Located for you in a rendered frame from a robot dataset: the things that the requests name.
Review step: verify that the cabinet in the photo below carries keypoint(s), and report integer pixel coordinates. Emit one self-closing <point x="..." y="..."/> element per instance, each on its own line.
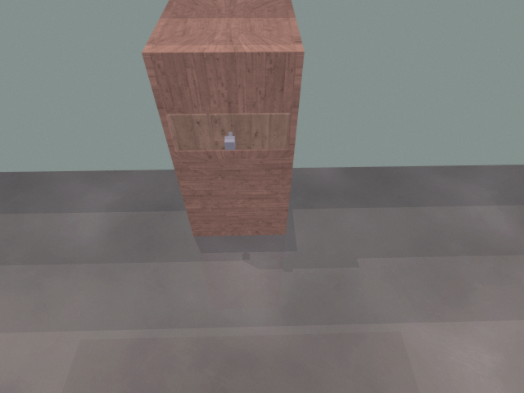
<point x="227" y="57"/>

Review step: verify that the drawer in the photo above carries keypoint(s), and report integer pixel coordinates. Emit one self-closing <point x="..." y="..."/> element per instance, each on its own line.
<point x="252" y="131"/>

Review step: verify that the handle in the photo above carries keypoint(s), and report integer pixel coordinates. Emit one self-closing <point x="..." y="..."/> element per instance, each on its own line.
<point x="229" y="141"/>

